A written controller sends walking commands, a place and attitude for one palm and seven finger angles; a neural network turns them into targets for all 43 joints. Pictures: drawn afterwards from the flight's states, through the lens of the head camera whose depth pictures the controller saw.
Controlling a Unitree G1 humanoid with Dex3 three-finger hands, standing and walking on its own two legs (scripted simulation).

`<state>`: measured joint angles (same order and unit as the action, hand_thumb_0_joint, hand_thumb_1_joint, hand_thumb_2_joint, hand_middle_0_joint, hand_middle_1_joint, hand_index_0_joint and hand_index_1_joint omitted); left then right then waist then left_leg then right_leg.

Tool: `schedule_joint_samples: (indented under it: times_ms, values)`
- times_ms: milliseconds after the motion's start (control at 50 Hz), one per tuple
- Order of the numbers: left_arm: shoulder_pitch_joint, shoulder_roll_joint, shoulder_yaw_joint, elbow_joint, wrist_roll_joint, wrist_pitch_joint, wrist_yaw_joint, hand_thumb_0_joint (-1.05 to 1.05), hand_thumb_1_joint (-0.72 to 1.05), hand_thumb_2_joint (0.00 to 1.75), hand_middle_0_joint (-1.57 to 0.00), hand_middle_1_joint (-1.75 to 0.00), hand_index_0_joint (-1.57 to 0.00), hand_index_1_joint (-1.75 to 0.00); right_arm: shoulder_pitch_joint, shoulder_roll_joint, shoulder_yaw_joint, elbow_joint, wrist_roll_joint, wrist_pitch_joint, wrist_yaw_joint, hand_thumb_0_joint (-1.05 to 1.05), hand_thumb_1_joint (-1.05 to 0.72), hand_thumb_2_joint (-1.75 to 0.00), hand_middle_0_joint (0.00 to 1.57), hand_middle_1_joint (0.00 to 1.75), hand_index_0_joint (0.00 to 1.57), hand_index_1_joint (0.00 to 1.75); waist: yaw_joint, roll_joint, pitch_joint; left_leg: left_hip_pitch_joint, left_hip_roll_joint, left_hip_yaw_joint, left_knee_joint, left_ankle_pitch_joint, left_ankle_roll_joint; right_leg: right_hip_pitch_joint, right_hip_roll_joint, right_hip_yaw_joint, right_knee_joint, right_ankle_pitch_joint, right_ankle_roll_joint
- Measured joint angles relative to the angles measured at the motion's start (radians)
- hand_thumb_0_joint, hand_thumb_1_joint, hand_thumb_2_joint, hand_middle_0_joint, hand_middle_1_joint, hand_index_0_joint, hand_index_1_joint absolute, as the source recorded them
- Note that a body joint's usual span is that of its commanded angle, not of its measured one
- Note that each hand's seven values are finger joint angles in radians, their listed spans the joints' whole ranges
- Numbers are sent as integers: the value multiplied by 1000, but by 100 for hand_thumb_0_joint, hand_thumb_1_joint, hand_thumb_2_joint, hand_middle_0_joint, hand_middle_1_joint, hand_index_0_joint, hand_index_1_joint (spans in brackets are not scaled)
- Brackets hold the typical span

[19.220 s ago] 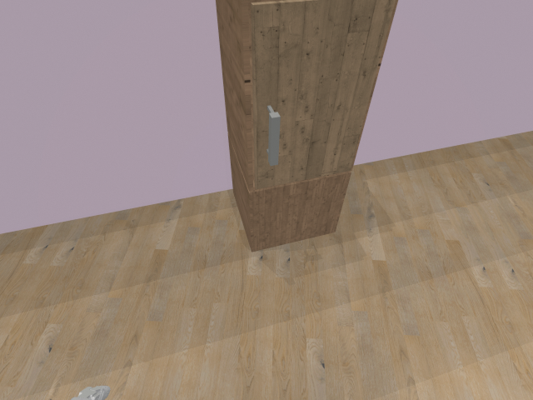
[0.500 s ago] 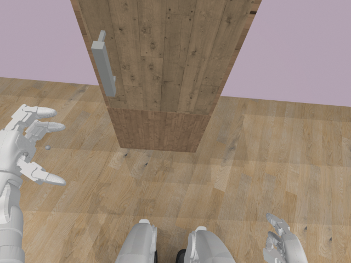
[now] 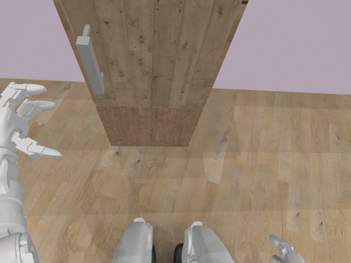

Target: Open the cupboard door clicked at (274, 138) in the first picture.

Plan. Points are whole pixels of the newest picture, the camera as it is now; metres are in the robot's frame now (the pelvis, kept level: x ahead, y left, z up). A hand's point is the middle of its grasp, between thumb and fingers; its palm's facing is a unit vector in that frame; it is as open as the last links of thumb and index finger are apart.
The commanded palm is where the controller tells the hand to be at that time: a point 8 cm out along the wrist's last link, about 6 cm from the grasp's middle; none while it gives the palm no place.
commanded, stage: move the hooked fingers beside the handle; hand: left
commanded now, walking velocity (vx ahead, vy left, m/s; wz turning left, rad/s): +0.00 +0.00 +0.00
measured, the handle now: (93, 62) +0.58 +0.23 +0.02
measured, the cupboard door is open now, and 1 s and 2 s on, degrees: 0 0 0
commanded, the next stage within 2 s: slide the fingers in behind the handle in 1.62 s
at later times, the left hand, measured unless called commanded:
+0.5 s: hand (52, 95) +0.47 +0.29 +0.03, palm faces +0.09 -1.00 -0.02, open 14.0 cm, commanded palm +0.46 +0.32 +0.02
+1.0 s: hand (65, 77) +0.54 +0.29 +0.01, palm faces +0.08 -1.00 -0.03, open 14.0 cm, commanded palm +0.52 +0.30 +0.01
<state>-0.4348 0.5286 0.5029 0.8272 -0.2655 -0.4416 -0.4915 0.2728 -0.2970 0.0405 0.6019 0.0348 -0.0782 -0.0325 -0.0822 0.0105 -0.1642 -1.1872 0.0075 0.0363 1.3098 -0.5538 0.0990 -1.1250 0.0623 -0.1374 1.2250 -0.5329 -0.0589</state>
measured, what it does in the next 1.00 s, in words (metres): stands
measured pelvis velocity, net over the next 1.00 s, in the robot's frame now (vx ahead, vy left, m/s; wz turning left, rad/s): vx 0.00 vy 0.00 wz -0.05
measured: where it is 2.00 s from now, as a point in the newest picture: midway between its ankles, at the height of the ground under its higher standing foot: outside the picture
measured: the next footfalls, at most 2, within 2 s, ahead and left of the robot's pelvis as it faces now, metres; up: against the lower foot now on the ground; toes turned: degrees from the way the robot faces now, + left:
none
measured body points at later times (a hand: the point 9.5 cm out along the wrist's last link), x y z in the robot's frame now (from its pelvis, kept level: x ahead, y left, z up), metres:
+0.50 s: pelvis -0.01 +0.01 -0.01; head +0.15 +0.06 +0.40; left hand +0.45 +0.35 +0.03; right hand +0.04 -0.27 -0.11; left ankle +0.03 +0.06 -0.62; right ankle +0.02 -0.09 -0.62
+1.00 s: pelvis +0.00 +0.00 -0.03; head +0.20 +0.06 +0.36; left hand +0.53 +0.34 +0.01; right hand +0.00 -0.27 -0.12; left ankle +0.03 +0.06 -0.62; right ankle +0.02 -0.09 -0.62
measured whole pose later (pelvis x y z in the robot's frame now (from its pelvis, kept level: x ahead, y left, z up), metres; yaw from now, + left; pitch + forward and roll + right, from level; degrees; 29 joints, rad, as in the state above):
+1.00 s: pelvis +0.00 +0.00 -0.03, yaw -3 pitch +33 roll -9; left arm -0.98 0.82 0.55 1.21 -0.08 -0.39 -0.41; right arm 0.35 -0.31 0.11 0.57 -0.01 0.09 -0.01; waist -0.22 0.04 -0.12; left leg -1.44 0.03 0.00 1.44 -0.58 0.11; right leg -1.36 0.08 -0.18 1.32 -0.54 -0.06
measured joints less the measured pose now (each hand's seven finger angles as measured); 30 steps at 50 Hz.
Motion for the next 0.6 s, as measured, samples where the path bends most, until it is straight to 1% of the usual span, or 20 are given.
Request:
schedule_joint_samples:
  times_ms: [100, 160, 260, 340, 420, 500, 600]
  values:
    - [-64, 20, -12, 60, 25, -10, 28, -1, -50, 30, -30, -120, -30, -120, 11, 0, 3, -3, -6, 15, 5, 0, -90, -90, 21, 30, 20, 30, -6, 6, 1, -13, -3, -1, 3, 5, 5, -10, -3, -1, -1, 6, 6]
    - [-109, 25, -20, 99, 35, -25, 30, -1, -50, 30, -30, -120, -30, -120, 16, -2, 6, 5, -9, 28, 7, 0, -90, -90, 21, 30, 21, 30, -8, 7, 2, -23, -5, 0, 6, 7, 8, -18, -6, -1, 2, 8, 10]
    - [-179, 32, -34, 164, 55, -37, 41, -1, -50, 30, -30, -120, -30, -120, 24, -4, 7, 12, -14, 51, 9, 0, -90, -90, 21, 30, 21, 30, -19, 10, 3, -46, -9, -2, 17, 8, 11, -38, -10, -4, 11, 8, 15]
    - [-225, 40, -28, 199, 75, -45, 59, -1, -50, 30, -30, -120, -30, -120, 29, -5, 10, 15, -19, 70, 10, 0, -90, -90, 21, 30, 21, 30, -33, 11, 7, -63, -8, 0, 26, 7, 13, -56, -11, -3, 19, 8, 17]
    - [-282, 69, -10, 250, 95, -49, 77, -1, -50, 30, -30, -120, -30, -120, 33, -6, 19, 15, -23, 87, 9, 0, -90, -90, 21, 30, 21, 30, -51, 9, 12, -84, -5, -1, 38, 4, 15, -77, -9, -5, 30, 7, 16]
    - [-335, 114, 7, 291, 112, -44, 85, -1, -50, 30, -30, -120, -30, -120, 40, -7, 28, 11, -27, 102, 10, 0, -90, -90, 21, 30, 21, 30, -70, 10, 17, -112, 0, -5, 55, 0, 14, -102, -4, -10, 41, 5, 14]
    - [-386, 147, 1, 309, 122, -38, 79, -1, -50, 30, -30, -120, -30, -120, 53, -10, 30, 14, -33, 121, 13, 0, -90, -90, 21, 30, 21, 30, -80, 19, 23, -141, 3, -14, 69, -4, 11, -126, -1, -19, 48, 4, 12]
